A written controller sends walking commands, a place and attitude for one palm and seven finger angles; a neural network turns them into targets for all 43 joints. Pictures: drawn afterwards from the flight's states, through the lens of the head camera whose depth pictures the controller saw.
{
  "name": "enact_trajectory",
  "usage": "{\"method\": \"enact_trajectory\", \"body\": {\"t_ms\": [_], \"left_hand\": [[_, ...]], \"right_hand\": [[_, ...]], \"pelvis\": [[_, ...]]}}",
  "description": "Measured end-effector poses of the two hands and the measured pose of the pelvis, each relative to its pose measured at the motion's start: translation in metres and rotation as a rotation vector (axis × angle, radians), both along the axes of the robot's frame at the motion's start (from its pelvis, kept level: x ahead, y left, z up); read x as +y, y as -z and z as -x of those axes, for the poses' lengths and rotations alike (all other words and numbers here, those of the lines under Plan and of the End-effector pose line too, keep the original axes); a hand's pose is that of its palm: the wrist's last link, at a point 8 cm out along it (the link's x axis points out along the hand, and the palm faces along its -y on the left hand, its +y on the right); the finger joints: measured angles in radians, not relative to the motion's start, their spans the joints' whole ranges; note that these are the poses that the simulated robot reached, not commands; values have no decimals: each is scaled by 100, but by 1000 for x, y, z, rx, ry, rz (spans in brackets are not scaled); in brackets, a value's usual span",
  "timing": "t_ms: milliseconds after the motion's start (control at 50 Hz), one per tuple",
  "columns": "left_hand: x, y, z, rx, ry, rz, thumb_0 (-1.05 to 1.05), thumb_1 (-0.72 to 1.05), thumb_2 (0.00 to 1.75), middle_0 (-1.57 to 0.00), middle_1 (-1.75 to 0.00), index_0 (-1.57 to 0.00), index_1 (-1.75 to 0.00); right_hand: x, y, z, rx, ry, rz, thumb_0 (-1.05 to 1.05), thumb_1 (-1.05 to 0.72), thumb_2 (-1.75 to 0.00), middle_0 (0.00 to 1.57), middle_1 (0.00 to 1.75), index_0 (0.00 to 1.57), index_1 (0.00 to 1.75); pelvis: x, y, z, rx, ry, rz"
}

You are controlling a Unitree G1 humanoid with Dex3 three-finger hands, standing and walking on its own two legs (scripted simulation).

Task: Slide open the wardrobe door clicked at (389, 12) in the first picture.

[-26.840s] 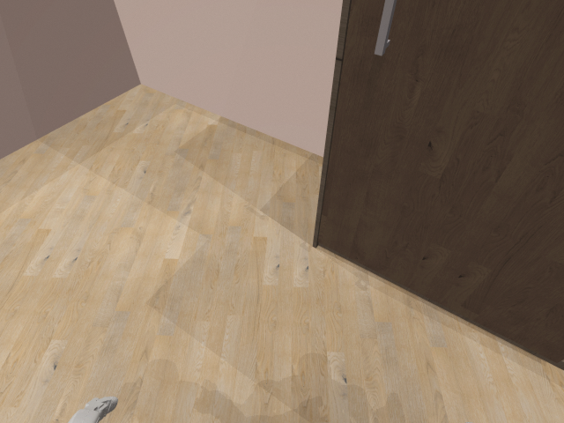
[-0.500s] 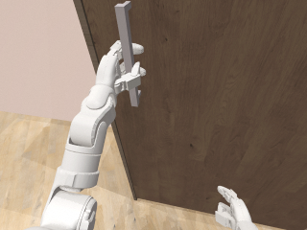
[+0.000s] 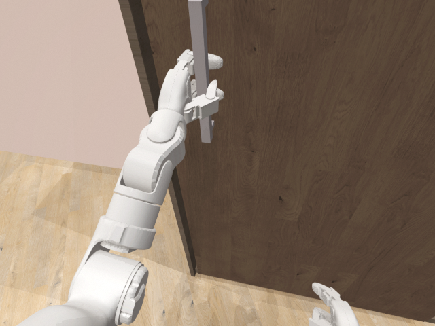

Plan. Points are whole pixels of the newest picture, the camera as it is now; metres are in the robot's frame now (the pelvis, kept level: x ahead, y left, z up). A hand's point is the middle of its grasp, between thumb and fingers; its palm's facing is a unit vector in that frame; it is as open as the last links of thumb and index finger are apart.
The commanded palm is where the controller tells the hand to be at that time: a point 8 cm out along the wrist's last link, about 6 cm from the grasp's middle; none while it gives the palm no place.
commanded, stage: step sideways, sliding the door along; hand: left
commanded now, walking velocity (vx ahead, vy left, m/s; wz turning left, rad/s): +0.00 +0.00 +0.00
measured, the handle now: (205, 78) +0.45 +0.06 +0.26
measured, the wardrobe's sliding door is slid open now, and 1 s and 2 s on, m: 0.02 0.08 0.40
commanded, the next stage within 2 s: none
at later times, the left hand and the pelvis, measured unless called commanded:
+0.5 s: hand (228, 104) +0.41 +0.02 +0.23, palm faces +0.14 -0.99 -0.09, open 6.4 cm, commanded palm +0.38 +0.00 +0.24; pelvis +0.00 -0.10 -0.01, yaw +2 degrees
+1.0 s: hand (258, 107) +0.41 -0.03 +0.23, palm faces +0.32 -0.94 -0.08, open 6.8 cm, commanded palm +0.37 -0.07 +0.21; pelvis +0.04 -0.25 -0.01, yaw -1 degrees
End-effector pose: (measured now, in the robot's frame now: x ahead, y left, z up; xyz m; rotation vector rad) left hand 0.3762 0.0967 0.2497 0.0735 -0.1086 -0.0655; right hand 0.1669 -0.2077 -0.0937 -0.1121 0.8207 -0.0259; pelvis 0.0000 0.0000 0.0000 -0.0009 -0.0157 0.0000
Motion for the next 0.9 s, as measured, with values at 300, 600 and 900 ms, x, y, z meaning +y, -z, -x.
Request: {"method": "enact_trajectory", "body": {"t_ms": [300, 600, 900], "left_hand": [[-9, 15, -9, -247, -19, -39, -5, 74, 83, -48, -140, -24, -131], [-31, 24, -6, -342, -192, -21, -5, 79, 86, -51, -144, -14, -120], [-61, 27, -2, -377, -237, -24, -5, 78, 86, -54, -144, -14, -109]], "right_hand": [[-38, 22, 14, 70, 57, 20, 1, -91, -90, 20, 30, 20, 30], [-122, 22, -31, 94, -33, 93, 1, -91, -90, 20, 30, 20, 30], [-144, -2, -85, 20, -164, -11, 1, -91, -90, 20, 30, 20, 30]], "pelvis": [[-39, 4, 7, 16, 31, -4], [-113, 7, 0, 2, -48, -33], [-195, 0, -22, -50, 3, 78]]}}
